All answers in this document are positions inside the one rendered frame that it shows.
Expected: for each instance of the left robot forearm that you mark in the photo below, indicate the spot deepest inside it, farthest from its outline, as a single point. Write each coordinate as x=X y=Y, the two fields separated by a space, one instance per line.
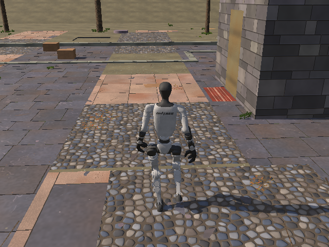
x=141 y=136

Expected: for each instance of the left robot thigh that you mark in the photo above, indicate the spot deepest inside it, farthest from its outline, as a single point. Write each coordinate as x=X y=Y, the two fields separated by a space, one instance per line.
x=153 y=158

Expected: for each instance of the right robot hand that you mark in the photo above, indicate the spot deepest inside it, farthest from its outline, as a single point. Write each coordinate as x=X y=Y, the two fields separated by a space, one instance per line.
x=193 y=155

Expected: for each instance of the robot right upper arm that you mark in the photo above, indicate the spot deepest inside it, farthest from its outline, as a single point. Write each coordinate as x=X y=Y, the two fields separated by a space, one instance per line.
x=183 y=118

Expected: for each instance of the robot left upper arm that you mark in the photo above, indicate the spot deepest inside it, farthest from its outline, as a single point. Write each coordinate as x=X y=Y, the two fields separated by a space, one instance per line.
x=146 y=117

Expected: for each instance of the right robot shin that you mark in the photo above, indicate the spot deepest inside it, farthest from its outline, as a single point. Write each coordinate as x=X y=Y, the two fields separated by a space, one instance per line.
x=177 y=179

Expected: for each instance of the right robot forearm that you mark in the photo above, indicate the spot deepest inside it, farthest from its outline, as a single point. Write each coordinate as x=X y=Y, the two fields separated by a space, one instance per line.
x=189 y=140

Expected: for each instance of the left robot hand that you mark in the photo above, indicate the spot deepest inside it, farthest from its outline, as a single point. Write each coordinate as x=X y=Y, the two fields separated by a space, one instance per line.
x=141 y=145

